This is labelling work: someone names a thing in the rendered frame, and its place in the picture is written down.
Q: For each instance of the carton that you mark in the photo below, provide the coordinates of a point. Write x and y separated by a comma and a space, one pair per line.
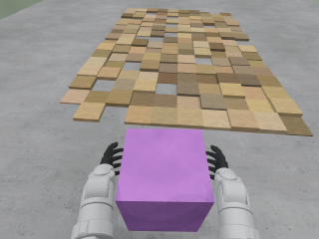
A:
164, 182

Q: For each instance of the left robot forearm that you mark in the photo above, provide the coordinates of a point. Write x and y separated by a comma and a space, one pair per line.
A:
97, 205

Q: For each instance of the right robot forearm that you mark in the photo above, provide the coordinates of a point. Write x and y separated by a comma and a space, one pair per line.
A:
233, 207

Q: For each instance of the right robot hand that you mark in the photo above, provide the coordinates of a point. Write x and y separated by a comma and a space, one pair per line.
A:
219, 162

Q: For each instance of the left robot hand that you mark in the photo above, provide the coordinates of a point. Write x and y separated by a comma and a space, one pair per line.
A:
108, 157

